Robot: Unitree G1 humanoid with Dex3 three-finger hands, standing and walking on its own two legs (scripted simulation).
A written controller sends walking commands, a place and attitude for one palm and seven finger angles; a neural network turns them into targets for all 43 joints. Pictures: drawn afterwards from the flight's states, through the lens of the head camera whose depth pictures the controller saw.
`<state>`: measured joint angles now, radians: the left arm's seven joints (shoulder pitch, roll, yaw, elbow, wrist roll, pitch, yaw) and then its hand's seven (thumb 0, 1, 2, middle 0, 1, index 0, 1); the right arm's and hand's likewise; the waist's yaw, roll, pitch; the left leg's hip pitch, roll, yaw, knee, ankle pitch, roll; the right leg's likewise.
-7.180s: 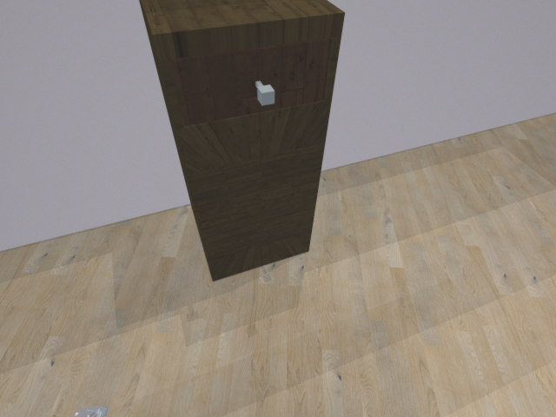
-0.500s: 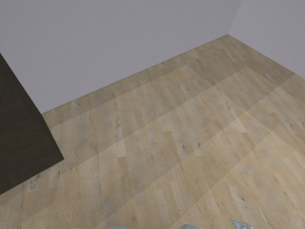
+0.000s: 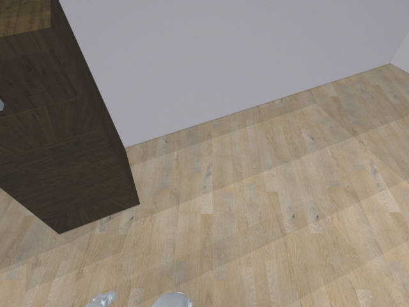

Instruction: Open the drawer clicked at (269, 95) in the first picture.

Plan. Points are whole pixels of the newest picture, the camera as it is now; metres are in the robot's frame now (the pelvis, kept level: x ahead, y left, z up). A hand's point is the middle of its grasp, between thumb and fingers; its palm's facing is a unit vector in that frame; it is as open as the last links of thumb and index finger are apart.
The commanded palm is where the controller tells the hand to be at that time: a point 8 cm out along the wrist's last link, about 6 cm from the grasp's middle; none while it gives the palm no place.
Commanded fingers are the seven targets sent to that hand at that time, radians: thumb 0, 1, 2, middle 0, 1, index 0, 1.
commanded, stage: turn to face it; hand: left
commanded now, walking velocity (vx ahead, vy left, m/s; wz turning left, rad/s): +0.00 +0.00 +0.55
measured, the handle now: out of the picture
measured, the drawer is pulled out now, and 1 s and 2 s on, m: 0.00 0.00 0.00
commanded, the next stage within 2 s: take the last steps up to it in 0.52 s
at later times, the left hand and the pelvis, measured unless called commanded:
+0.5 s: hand out of the picture +0.00 +0.27 -0.17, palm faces +0.27 -0.93 -0.25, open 7.4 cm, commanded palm none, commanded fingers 0.00 0.90 0.90 -0.20 -0.30 -0.20 -0.30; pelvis +0.00 +0.05 +0.00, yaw +13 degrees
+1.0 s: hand out of the picture -0.06 +0.20 -0.15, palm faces +0.44 -0.87 -0.22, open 7.4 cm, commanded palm none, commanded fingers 0.00 0.90 0.90 -0.20 -0.30 -0.20 -0.30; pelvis +0.04 +0.05 +0.01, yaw +21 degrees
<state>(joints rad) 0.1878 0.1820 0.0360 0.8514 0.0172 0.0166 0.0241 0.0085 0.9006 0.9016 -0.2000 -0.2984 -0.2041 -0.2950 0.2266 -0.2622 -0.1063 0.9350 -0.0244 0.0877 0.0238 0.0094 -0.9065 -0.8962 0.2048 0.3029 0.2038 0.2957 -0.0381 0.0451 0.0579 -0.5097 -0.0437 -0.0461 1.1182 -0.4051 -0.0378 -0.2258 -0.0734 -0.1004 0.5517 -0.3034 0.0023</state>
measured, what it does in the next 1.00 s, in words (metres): steps on the spot, turning left: left foot, then right foot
